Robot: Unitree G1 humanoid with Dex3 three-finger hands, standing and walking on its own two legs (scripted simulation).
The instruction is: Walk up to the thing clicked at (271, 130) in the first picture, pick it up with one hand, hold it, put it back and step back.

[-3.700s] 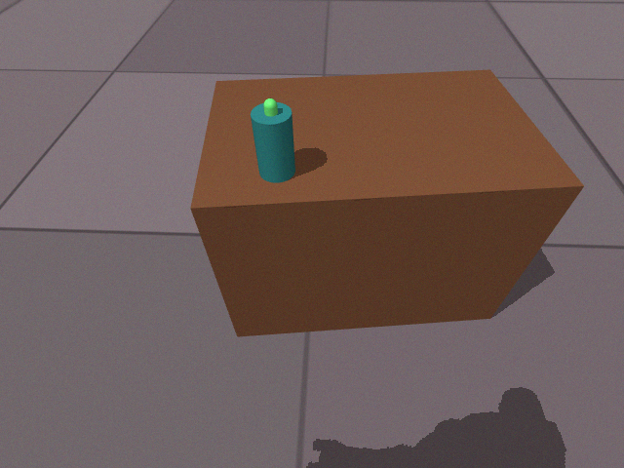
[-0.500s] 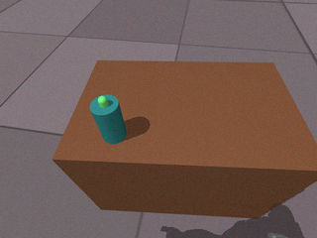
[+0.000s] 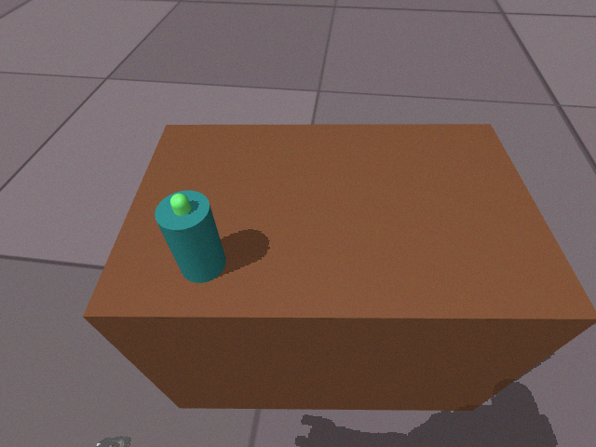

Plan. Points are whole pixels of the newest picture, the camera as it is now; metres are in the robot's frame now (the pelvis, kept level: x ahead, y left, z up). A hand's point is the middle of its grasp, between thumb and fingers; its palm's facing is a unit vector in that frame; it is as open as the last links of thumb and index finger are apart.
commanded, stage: walk up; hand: left
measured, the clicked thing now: (191, 233) +0.47 +0.22 -0.03
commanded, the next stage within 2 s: stand in 0.10 s
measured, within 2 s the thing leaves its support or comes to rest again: neither
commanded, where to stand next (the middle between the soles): +0.05 +0.01 m, yaw +0 degrees
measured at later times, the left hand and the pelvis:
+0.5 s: hand out of the picture +0.09 +0.24 -0.15, palm faces -0.02 -0.94 -0.33, open 7.4 cm; pelvis +0.01 -0.01 +0.01, yaw +1 degrees
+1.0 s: hand out of the picture +0.09 +0.24 -0.15, palm faces -0.01 -0.94 -0.34, open 7.4 cm; pelvis +0.01 -0.02 +0.01, yaw +1 degrees
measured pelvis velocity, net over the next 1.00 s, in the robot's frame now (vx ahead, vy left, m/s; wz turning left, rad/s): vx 0.01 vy -0.02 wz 0.02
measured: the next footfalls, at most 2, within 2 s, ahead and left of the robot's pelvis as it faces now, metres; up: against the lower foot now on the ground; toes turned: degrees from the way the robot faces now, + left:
none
